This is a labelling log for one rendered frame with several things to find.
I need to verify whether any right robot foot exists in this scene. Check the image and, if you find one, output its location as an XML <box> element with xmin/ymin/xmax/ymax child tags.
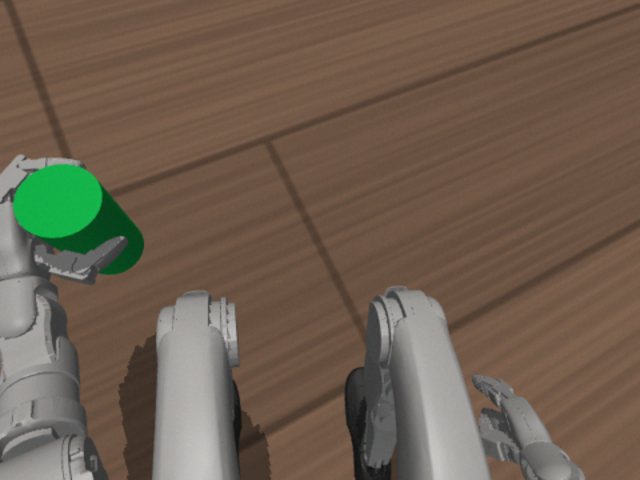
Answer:
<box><xmin>345</xmin><ymin>367</ymin><xmax>391</xmax><ymax>480</ymax></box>

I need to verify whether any can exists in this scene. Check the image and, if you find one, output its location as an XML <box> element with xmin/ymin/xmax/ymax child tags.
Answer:
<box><xmin>13</xmin><ymin>164</ymin><xmax>144</xmax><ymax>275</ymax></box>

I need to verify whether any right robot arm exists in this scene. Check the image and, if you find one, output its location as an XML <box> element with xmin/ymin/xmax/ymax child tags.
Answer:
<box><xmin>519</xmin><ymin>442</ymin><xmax>586</xmax><ymax>480</ymax></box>

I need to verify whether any left robot arm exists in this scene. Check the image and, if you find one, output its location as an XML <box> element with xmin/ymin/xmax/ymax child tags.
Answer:
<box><xmin>0</xmin><ymin>275</ymin><xmax>109</xmax><ymax>480</ymax></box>

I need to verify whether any right robot hand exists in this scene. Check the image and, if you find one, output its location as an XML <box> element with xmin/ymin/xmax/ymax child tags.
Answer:
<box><xmin>472</xmin><ymin>375</ymin><xmax>553</xmax><ymax>465</ymax></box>

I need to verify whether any left robot hand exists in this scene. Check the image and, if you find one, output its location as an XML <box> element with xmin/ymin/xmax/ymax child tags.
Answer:
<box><xmin>0</xmin><ymin>154</ymin><xmax>128</xmax><ymax>285</ymax></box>

